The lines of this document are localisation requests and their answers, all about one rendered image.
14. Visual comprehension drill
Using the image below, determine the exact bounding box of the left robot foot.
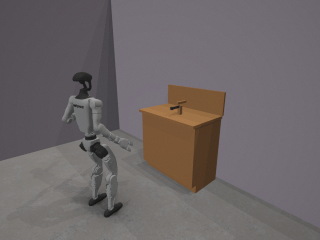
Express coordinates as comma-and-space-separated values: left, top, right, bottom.
88, 193, 107, 206

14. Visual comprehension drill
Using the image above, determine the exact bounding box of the counter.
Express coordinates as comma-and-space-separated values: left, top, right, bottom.
139, 84, 226, 193

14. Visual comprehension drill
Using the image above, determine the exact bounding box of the robot left forearm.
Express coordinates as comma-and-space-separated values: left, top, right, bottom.
71, 113, 76, 121

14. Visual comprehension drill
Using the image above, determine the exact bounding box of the robot foot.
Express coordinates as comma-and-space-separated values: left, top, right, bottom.
104, 202, 123, 218
88, 193, 107, 206

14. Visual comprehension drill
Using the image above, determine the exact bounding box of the robot right forearm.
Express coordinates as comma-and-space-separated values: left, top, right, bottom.
98, 124, 122, 144

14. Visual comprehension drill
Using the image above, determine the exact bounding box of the right robot foot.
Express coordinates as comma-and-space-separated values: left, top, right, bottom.
104, 202, 123, 218

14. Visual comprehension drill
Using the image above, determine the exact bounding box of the robot right upper arm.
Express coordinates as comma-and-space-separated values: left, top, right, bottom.
89, 98, 103, 132

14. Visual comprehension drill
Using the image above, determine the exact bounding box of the tap lever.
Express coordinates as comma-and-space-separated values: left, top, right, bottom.
170, 105, 180, 110

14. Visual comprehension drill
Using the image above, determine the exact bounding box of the robot left upper arm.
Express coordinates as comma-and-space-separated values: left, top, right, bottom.
62, 95, 77, 124

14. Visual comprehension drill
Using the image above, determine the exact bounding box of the right robot hand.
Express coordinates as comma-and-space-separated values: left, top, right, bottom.
119, 138, 133, 152

